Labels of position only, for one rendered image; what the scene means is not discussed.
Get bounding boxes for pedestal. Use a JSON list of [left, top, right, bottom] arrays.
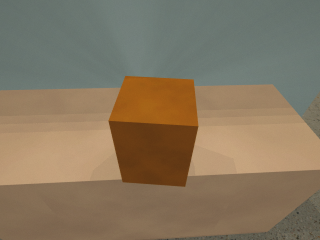
[[0, 84, 320, 240]]

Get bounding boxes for carton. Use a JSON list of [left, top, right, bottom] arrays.
[[108, 76, 199, 187]]

